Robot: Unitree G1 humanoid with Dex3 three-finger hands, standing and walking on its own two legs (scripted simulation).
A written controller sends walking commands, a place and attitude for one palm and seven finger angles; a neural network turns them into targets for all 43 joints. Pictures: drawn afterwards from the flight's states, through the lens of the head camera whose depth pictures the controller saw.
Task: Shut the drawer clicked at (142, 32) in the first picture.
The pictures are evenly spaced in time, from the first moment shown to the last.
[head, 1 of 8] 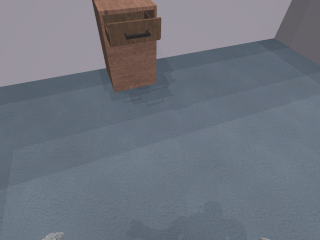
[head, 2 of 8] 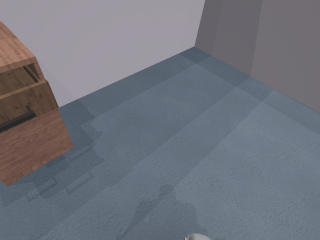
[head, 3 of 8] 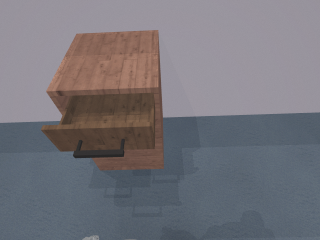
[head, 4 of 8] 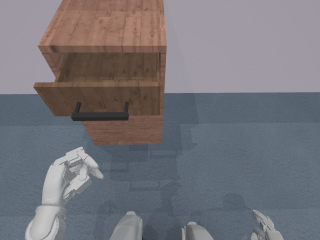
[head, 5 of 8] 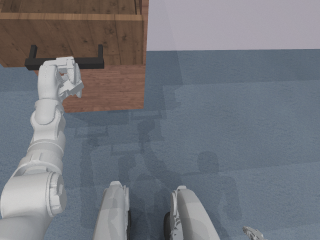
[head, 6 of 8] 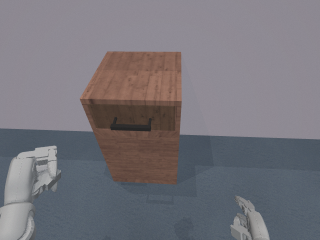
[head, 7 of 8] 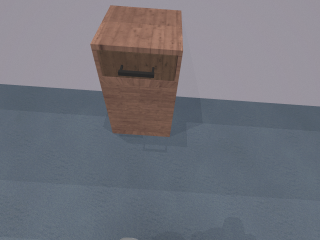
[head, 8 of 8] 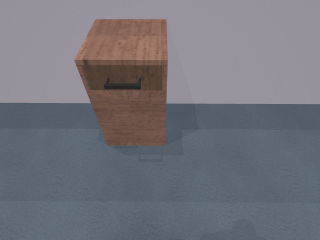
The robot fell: no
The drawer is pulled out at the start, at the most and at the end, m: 0.16 0.16 0.00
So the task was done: yes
